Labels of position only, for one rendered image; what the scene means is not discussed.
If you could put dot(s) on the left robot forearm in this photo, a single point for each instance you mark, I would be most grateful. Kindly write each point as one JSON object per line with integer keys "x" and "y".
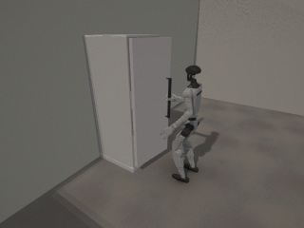
{"x": 183, "y": 119}

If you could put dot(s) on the robot right hand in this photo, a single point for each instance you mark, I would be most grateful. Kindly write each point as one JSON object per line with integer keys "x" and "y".
{"x": 173, "y": 98}

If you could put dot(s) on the right robot forearm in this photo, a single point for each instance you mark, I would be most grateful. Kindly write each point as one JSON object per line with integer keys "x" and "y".
{"x": 180, "y": 99}

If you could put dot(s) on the robot left hand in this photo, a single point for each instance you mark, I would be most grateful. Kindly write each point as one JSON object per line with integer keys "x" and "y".
{"x": 168, "y": 132}

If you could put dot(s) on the handle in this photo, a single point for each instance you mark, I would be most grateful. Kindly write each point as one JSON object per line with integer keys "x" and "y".
{"x": 169, "y": 97}

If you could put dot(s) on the fridge door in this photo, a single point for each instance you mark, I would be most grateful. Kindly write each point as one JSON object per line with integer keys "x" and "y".
{"x": 150, "y": 64}

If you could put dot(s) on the left robot upper arm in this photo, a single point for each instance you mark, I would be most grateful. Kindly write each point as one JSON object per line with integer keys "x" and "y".
{"x": 187, "y": 96}

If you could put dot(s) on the humanoid robot torso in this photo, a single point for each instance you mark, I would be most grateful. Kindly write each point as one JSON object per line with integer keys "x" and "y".
{"x": 196, "y": 97}

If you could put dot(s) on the robot right shin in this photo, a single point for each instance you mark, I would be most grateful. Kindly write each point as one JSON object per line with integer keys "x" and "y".
{"x": 189, "y": 153}

